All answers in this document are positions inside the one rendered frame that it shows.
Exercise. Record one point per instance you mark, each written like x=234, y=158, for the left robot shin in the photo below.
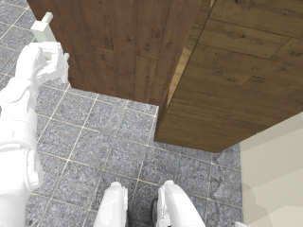
x=124, y=215

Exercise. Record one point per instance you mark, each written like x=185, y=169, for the handle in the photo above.
x=43, y=32

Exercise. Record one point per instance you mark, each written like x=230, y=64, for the cupboard door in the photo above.
x=127, y=49

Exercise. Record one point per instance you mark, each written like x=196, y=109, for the robot left upper arm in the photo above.
x=20, y=173

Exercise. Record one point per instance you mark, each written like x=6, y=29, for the right robot shin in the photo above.
x=163, y=219

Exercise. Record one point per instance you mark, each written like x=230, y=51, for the robot left forearm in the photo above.
x=18, y=119

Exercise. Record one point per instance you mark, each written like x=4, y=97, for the robot shin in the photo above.
x=163, y=219
x=124, y=215

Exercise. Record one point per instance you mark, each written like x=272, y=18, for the robot left hand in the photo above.
x=33, y=66

